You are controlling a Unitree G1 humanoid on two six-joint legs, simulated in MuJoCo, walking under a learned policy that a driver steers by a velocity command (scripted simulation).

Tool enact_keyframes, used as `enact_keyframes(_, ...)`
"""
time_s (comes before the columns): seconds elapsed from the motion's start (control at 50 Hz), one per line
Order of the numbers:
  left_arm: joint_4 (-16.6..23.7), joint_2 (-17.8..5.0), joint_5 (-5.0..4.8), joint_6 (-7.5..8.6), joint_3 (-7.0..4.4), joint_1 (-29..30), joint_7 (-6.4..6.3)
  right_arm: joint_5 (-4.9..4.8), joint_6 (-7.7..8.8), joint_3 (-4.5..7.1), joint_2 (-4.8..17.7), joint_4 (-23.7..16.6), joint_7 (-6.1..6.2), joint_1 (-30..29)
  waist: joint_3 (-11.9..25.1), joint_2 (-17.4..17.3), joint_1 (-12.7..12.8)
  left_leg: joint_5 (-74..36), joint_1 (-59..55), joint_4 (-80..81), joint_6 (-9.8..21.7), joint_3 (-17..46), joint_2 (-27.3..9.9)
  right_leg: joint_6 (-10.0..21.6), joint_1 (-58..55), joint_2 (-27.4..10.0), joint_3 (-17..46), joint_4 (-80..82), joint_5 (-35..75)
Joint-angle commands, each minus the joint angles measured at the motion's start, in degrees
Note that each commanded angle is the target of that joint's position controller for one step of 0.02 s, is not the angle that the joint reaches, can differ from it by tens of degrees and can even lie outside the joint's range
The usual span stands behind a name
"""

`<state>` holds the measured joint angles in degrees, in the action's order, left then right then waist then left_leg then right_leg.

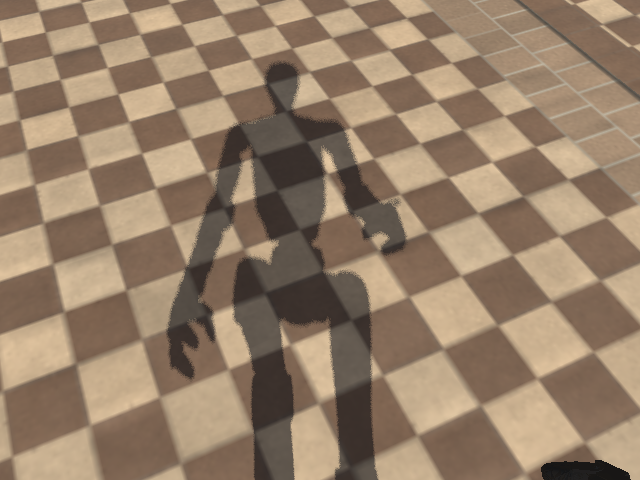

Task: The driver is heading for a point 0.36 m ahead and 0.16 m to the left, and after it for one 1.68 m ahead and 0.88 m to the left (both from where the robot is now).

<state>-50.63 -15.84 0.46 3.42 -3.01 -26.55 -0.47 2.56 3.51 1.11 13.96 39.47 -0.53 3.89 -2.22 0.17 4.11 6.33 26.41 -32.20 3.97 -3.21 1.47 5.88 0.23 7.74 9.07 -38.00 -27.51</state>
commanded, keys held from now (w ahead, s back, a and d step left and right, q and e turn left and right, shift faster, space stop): w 0.06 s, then w+q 0.94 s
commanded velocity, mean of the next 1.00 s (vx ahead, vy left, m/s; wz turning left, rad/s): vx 0.50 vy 0.00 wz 0.38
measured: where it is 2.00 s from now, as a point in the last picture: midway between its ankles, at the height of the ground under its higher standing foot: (196, 285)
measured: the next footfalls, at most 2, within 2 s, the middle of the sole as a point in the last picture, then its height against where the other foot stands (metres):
right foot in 0.48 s outside the picture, level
left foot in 1.00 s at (260, 414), level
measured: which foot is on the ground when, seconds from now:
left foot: down 0.00-0.48, up 0.50-0.98, down 1.00-1.00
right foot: up 0.00-0.46, down 0.48-1.00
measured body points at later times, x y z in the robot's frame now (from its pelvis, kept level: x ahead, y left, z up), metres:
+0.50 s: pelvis +0.26 -0.01 +0.01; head +0.29 -0.02 +0.46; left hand +0.45 +0.24 -0.07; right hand +0.25 -0.29 -0.13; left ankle +0.11 +0.09 -0.71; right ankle +0.36 -0.10 -0.72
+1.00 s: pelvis +0.48 +0.07 +0.00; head +0.51 +0.09 +0.45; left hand +0.33 +0.29 -0.13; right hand +0.78 -0.03 -0.08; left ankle +0.54 +0.18 -0.72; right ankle +0.37 -0.10 -0.72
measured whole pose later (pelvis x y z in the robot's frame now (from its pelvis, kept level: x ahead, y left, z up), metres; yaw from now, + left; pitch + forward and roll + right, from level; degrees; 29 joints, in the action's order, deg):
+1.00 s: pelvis +0.48 +0.07 +0.00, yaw +28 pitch +2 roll -1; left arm -51.5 -14.2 1.3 3.6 -2.5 -24.2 -0.8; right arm 2.8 0.0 2.2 14.2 38.6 -4.2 1.9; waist -2.8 -0.9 4.0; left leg 12.0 28.5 -34.4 7.6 -6.3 0.2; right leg -1.9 -4.5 -3.3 -17.1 -23.0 -26.3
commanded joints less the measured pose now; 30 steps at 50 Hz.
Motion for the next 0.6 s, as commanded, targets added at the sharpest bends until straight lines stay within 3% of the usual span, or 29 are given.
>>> enact_keyframes(0.02, 3.61, -6.49, 0.94, 0.72, -0.85, -4.12, -0.19, -1.2, -0.33, 4.41, 12.08, 2.03, 0.28, 18.62, 12.68, -6.58, -6.49, 11.57, -36.1, 15.47, 12.48, 45.2, -24.32, -0.8, 32.72, -2.2, -0.37, -37.35, 0.81)
enact_keyframes(0.04, 4.43, -6.27, 1.01, 0.7, -0.9, 1.17, 0.29, -1.62, -0.26, 3.5, 8.34, 1.55, 0.03, 13.81, 5.33, -2.46, -5.46, 11.03, -28.26, 16.48, 11.27, 35.01, -21.96, -0.94, 33.1, -4.42, -0.74, -35.45, 5.72)
enact_keyframes(0.06, 5.04, -5.32, 1.04, 0.69, -0.53, 4.02, 0.66, -1.17, 0.02, 2.96, 6.34, 1.85, -0.18, 11.94, 2.55, -0.45, -4.9, 5.5, -23.62, 17.93, 9.86, 28.48, -19.0, -1.07, 32.31, -6.19, -1.7, -32.79, 8.11)
enact_keyframes(0.12, 5.48, -3.75, 2.28, -0.49, -0.08, 4.87, 1.78, -1.95, 1.09, 2.4, 5.7, 4.62, -0.38, 13.83, 2.05, -5.01, -2.74, -8.32, -18.91, 20.0, 8.51, 19.54, -13.31, -2.69, 29.07, -9.15, -5.46, -26.77, 9.89)
enact_keyframes(0.2, 7.83, -1.9, 2.51, -0.79, 0.86, 11.69, 2.31, -2.66, 1.56, 2.95, 7.32, 7.04, -0.39, 17.89, 0.4, -4.57, -3.29, -11.54, -18.18, 22.7, 10.21, 16.38, -11.35, -5.75, 33.59, -11.09, -8.36, -18.61, 13.81)
enact_keyframes(0.26, 10.41, -1.0, 2.08, -0.67, 1.66, 19.9, 2.44, -2.71, 1.11, 3.2, 7.52, 8.06, -0.25, 20.21, -1.06, -4.59, -5.13, -10.56, -17.16, 23.18, 9.01, 14.74, -9.26, -7.52, 33.6, -10.99, -9.58, -7.63, 20.3)
enact_keyframes(0.34, 12.5, -1.29, 1.29, -0.23, 2.04, 26.72, 2.18, -2.32, 0.75, 3.76, 8.82, 8.86, -0.11, 23.58, 0.0, -4.75, -7.43, -14.86, -19.2, 19.41, 7.84, 15.62, -9.4, -7.97, 30.29, -9.1, -9.99, 0.9, 24.43)
enact_keyframes(0.4, 13.39, -2.7, 0.88, 0.46, 1.7, 27.2, 1.67, -1.81, 0.32, 4.22, 9.82, 8.28, 0.24, 22.91, 0.68, -5.51, -6.71, -16.08, -20.15, 15.51, 6.61, 18.76, -10.77, -6.9, 25.7, -8.19, -8.8, 4.99, 21.17)
enact_keyframes(0.44, 11.64, -4.1, 0.9, 1.2, 0.99, 20.61, 1.06, -1.84, 0.17, 4.62, 10.74, 7.41, 0.41, 20.42, 2.51, -5.03, -3.23, -16.7, -18.35, 9.66, 5.02, 19.93, -10.02, -5.56, 15.68, -6.78, -8.9, 10.31, 18.75)
enact_keyframes(0.46, 9.78, -6.18, 1.62, 1.98, 0.14, 14.26, 0.36, -2.19, 0.34, 4.43, 9.78, 7.18, 0.19, 20.25, 6.16, -1.76, -0.64, -15.91, -15.55, 0.63, 3.71, 17.75, -6.64, -4.03, 5.9, -8.47, -7.23, 13.35, 18.52)
enact_keyframes(0.48, 9.43, -10.72, 3.1, 2.51, -0.98, 5.17, -0.57, -2.82, 0.7, 3.5, 6.28, 4.92, -0.03, 19.19, 14.3, 5.37, 3.14, -4.19, -8.71, -15.0, 2.07, 13.36, -2.63, -0.79, -6.23, -21.69, 5.66, 15.93, 8.26)
enact_keyframes(0.5, 9.4, -15.61, 3.29, 1.4, -2.28, 4.43, -0.82, -4.25, 0.36, 2.6, 1.9, 2.95, 0.18, 25.07, 18.66, 17.22, 0.1, 25.43, 7.44, -28.45, 0.61, 6.6, 4.93, 4.95, -15.91, -34.15, 27.88, 22.15, 1.44)
enact_keyframes(0.52, 9.62, -11.0, 2.37, 0.61, -1.76, 6.87, -0.65, -2.42, -0.84, 3.44, 6.93, 4.71, 0.66, 24.31, 13.47, 9.35, -0.87, 24.17, 12.36, -35.1, 1.12, 7.35, 0.67, 6.0, -9.99, -33.08, 30.5, 23.48, -5.56)
enact_keyframes(0.54, 10.28, -6.06, 1.85, 0.68, -0.5, 10.43, -0.4, -1.77, -1.21, 3.77, 7.35, 4.85, 0.13, 20.81, 6.67, 3.64, -1.76, 18.68, 12.35, -35.56, 1.13, 8.19, -1.53, 4.71, -3.31, -29.76, 22.11, 24.33, -3.25)
enact_keyframes(0.56, 10.05, -4.02, 1.71, 0.99, 0.03, 12.48, -0.13, -1.71, -1.35, 3.6, 6.05, 4.58, -0.45, 18.91, 3.46, 3.11, -2.79, 15.07, 10.89, -33.99, 0.51, 7.83, -3.18, 3.61, 1.5, -26.9, 14.23, 25.76, 5.42)
enact_keyframes(0.6, 9.02, -2.78, 1.31, 1.8, 0.34, 12.44, -0.21, -0.64, -2.55, 3.69, 5.37, 4.62, -1.39, 18.26, 1.6, 6.48, -4.31, 12.41, 8.4, -32.41, -0.75, 6.85, -4.85, 1.69, 5.83, -22.99, 4.18, 27.38, 16.15)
